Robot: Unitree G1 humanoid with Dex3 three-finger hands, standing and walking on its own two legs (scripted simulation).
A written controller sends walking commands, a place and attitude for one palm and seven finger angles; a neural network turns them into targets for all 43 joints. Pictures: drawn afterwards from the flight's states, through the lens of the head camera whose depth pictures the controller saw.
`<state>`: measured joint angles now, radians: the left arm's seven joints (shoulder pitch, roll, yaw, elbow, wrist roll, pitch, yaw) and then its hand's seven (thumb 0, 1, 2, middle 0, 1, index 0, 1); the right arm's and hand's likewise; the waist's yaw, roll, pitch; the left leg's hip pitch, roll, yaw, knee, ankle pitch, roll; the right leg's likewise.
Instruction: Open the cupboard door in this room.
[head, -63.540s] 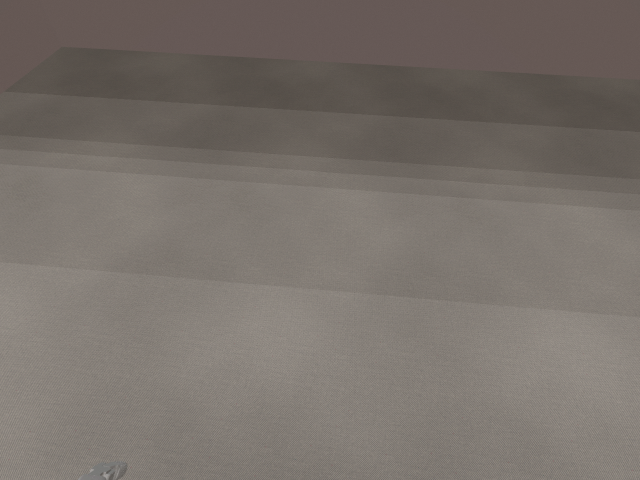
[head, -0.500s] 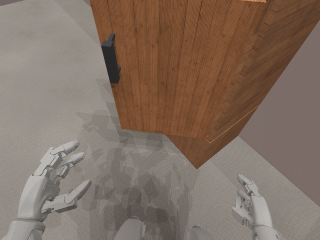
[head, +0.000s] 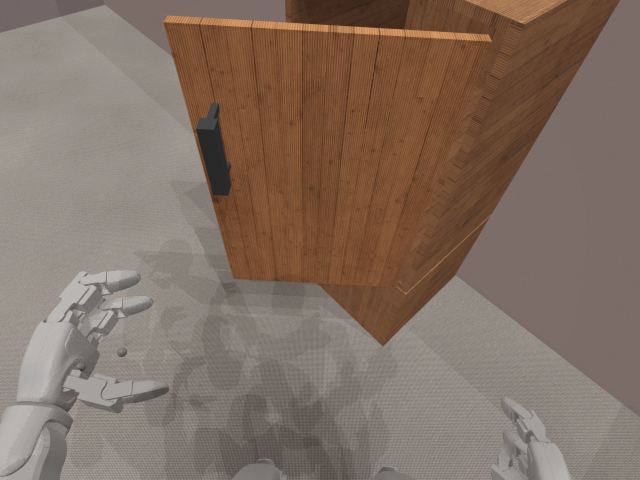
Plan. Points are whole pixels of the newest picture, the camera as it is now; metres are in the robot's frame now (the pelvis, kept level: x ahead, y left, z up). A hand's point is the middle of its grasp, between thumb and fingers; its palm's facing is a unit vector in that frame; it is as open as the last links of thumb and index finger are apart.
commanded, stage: raise the hand with hooked fingers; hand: left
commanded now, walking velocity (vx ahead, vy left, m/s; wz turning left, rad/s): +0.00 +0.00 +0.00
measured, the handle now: (218, 150) +0.55 +0.19 +0.08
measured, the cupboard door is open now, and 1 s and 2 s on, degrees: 45 45 45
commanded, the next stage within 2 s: move the hooked fingers beside the handle in 1.00 s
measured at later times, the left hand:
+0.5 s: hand (80, 283) +0.30 +0.28 +0.10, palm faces +0.06 -1.00 -0.04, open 14.0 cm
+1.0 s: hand (94, 279) +0.30 +0.27 +0.10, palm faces +0.05 -1.00 -0.03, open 14.0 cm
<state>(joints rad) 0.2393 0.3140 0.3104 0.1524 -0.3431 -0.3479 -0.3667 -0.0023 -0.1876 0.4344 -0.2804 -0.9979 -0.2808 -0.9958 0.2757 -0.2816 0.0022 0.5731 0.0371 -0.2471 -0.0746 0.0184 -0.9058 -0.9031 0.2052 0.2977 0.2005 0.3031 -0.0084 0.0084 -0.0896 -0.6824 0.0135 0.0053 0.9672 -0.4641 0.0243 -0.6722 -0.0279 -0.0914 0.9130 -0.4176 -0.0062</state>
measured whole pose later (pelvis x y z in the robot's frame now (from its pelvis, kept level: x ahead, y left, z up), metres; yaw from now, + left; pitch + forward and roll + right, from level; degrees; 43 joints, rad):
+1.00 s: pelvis +0.01 +0.00 +0.02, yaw +0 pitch +8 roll -1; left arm -0.06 0.40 0.44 0.44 -0.35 -0.25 -0.48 -0.01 -0.50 0.30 -0.30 -1.20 -0.30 -1.20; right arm 0.28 -0.27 0.04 0.59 0.04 -0.20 -0.09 0.02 -0.90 -0.90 0.21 0.30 0.20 0.30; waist 0.00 0.02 -0.07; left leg -0.53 0.01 0.01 0.80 -0.40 0.02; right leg -0.53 -0.02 -0.08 0.75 -0.36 -0.01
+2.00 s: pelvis +0.01 +0.00 +0.01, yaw -2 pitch +13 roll -2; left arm -0.51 0.52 0.48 0.92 -0.25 -0.34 -0.49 -0.01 -0.50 0.30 -0.30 -1.20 -0.30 -1.20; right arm 0.34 -0.28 0.03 0.61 0.03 -0.07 -0.08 0.01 -0.91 -0.90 0.21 0.30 0.20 0.30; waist -0.06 0.00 -0.08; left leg -0.66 0.03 0.03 0.85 -0.42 0.02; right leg -0.66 -0.01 -0.07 0.80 -0.36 -0.01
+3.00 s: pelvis +0.02 +0.00 +0.00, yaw -4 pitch +19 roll -3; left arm -0.73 0.64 0.53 1.11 -0.17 -0.34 -0.44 -0.01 -0.50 0.30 -0.30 -1.20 -0.30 -1.20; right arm 0.43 -0.28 0.04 0.60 0.01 0.09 -0.04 0.01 -0.91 -0.90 0.21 0.30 0.20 0.30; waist -0.14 0.01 -0.09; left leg -0.80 0.05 0.04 0.92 -0.46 0.03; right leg -0.80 0.02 -0.05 0.84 -0.37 0.00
